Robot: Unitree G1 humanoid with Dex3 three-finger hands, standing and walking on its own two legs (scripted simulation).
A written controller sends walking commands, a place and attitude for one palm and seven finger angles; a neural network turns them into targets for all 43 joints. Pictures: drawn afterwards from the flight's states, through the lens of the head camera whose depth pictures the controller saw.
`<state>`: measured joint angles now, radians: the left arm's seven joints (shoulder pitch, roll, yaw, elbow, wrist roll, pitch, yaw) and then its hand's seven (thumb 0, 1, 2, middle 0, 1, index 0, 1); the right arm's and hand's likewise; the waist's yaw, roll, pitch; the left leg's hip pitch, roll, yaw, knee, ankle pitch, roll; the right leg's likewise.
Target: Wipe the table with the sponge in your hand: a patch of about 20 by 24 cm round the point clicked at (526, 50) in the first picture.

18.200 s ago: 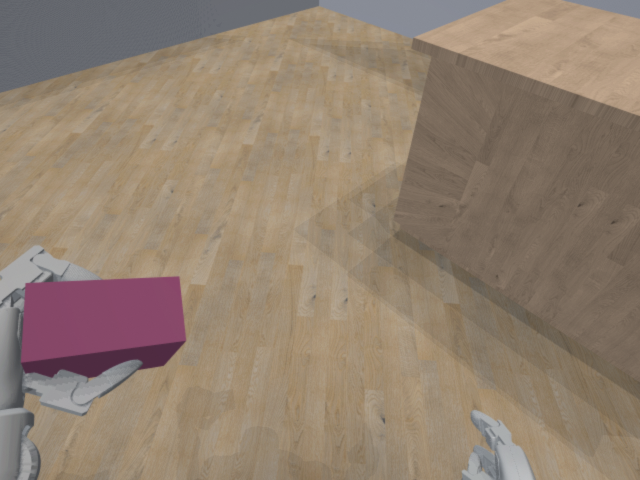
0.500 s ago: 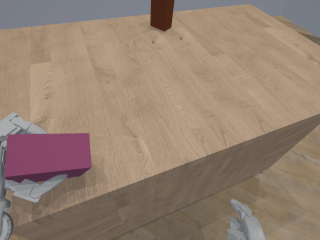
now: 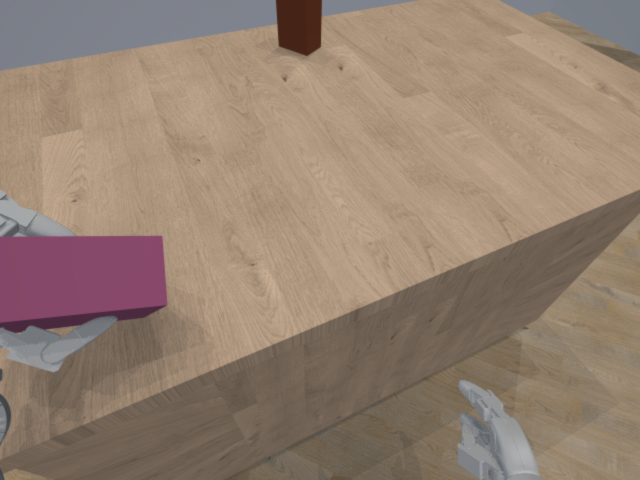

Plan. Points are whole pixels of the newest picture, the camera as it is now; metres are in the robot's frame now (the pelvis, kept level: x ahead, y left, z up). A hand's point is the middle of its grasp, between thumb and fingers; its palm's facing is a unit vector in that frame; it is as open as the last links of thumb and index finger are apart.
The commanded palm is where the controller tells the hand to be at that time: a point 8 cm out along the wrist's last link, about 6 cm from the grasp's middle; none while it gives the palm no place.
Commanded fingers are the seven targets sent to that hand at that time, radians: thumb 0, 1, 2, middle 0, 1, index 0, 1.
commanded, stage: look again from close up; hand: left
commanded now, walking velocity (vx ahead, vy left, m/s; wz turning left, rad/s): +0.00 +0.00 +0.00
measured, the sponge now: (106, 283) +0.25 +0.23 +0.17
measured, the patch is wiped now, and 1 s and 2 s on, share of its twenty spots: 0.00 0.00 0.00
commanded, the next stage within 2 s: come to a stop and stand still in 0.08 s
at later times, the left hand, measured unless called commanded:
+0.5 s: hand (47, 282) +0.23 +0.26 +0.20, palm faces +0.45 -0.78 -0.44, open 10.2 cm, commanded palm +0.15 +0.26 +0.18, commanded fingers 0.00 0.10 1.30 -1.20 -1.60 -1.20 -1.60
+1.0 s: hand (49, 320) +0.21 +0.26 +0.17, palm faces +0.43 -0.85 -0.31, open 10.2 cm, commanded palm +0.15 +0.29 +0.18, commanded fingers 0.00 0.10 1.30 -1.20 -1.60 -1.20 -1.60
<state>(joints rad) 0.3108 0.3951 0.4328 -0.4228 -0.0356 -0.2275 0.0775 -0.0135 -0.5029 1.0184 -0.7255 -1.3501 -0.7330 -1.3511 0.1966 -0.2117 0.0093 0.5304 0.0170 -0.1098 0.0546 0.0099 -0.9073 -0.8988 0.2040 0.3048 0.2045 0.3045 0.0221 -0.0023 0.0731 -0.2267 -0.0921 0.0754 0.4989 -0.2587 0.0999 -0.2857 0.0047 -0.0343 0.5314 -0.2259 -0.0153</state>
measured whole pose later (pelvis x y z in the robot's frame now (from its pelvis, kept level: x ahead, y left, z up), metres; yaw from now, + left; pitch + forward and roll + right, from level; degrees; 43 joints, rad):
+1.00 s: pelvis +0.00 +0.00 +0.00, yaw +2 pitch -2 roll -2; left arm 0.37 0.34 0.34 -0.42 -0.03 -0.25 0.10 -0.01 -0.50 1.02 -0.72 -1.35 -0.73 -1.35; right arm 0.22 -0.19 0.03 0.59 0.01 -0.16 -0.01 0.01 -0.91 -0.90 0.20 0.30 0.20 0.30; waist 0.03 -0.04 0.05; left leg -0.19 -0.08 0.04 0.47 -0.24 0.10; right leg -0.21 0.02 -0.07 0.43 -0.18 -0.02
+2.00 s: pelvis -0.01 -0.04 -0.01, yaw +3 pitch -2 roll +0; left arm 0.25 0.55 0.38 -0.43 0.03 0.05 0.04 -0.01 -0.50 1.02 -0.72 -1.35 -0.73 -1.35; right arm 0.10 -0.25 0.05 0.57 -0.01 -0.03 -0.04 0.01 -0.91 -0.90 0.20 0.30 0.20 0.30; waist 0.08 0.03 0.00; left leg -0.29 -0.07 0.02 0.61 -0.28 0.06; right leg -0.32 0.06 -0.04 0.61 -0.26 -0.07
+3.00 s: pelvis -0.01 -0.04 +0.00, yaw +1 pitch -4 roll +1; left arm -0.02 0.71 0.14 -0.43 0.56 0.56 -0.17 -0.01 -0.50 1.03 -0.72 -1.34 -0.73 -1.34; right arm -0.02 -0.27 0.10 0.60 0.07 0.05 -0.10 0.01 -0.91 -0.90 0.20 0.30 0.20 0.30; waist 0.13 0.12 0.00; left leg -0.20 -0.07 -0.02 0.51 -0.25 0.04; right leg -0.24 0.07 -0.01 0.54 -0.24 -0.08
